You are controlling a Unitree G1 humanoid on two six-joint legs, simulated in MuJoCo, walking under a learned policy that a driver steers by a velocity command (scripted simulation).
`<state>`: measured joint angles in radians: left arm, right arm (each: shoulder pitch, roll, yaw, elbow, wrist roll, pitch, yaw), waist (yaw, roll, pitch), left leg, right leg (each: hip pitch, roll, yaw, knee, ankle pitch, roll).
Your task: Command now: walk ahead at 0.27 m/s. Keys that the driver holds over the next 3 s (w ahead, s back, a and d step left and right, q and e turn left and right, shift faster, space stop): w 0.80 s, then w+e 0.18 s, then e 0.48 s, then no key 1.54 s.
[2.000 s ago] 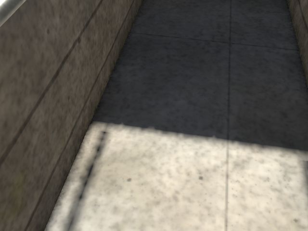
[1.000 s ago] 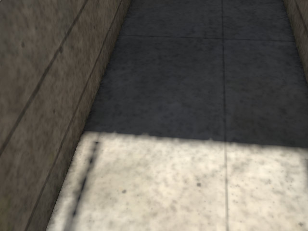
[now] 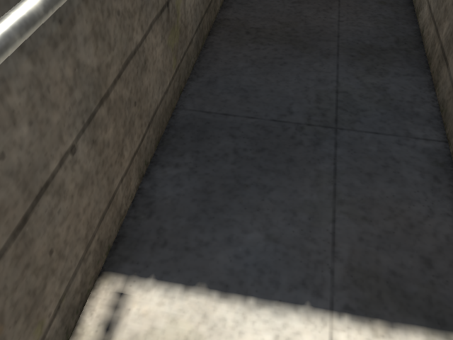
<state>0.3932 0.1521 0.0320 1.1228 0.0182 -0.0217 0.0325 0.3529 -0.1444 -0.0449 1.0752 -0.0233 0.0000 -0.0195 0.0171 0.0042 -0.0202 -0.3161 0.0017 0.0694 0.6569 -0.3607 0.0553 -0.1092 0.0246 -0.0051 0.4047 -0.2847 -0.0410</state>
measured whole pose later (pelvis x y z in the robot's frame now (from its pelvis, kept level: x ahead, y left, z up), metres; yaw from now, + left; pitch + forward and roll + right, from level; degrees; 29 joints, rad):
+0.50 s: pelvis +0.19 +0.04 +0.01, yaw +0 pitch +1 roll +0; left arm 0.11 0.19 0.03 0.94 0.04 -0.05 -0.06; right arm 0.50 -0.13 -0.03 1.05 -0.01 -0.11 -0.01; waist -0.05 -0.03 0.04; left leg 0.05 -0.04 0.07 0.16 -0.22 0.06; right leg -0.62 -0.07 -0.04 0.77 -0.06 -0.07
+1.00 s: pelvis +0.46 -0.02 +0.01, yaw -3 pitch +1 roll +0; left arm 0.44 0.21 0.05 1.03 0.00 -0.11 -0.02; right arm 0.09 -0.21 -0.05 0.84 -0.04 -0.03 0.00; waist 0.05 0.03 0.05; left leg -0.58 0.08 0.00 0.76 -0.16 0.00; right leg -0.11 0.09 -0.02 0.26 -0.16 -0.11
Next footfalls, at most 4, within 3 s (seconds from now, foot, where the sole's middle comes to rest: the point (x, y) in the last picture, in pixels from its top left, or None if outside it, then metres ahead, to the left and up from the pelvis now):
0.18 left None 0.14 0.12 -0.78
0.70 right None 0.48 -0.08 -0.78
1.18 left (218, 292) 0.72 0.07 -0.78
1.56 right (298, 313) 0.65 -0.18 -0.78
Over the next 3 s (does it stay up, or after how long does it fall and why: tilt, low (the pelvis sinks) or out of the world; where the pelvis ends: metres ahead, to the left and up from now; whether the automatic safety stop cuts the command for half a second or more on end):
stays up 0.64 -0.09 0.00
